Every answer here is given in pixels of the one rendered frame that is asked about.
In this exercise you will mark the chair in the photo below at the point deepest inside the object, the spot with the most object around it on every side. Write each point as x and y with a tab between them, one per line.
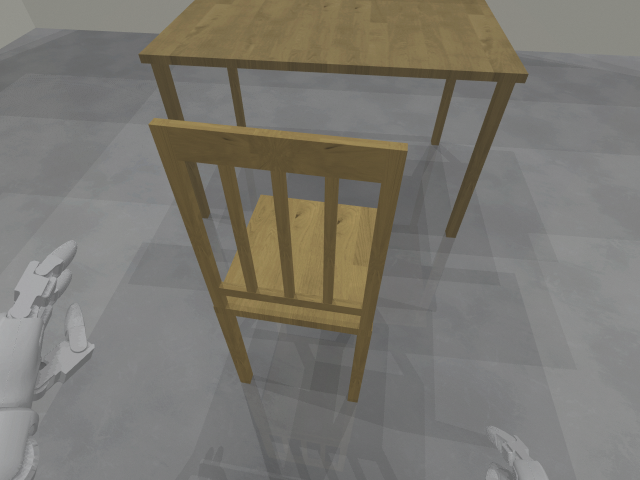
299	262

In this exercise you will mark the robot right hand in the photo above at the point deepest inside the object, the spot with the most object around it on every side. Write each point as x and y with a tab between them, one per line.
516	454

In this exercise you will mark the robot left forearm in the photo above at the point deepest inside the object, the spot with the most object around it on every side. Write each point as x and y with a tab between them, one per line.
19	451

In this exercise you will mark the table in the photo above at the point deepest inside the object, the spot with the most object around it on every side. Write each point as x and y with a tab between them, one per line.
439	39

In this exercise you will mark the robot left hand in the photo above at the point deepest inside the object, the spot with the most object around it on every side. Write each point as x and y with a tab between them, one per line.
22	330

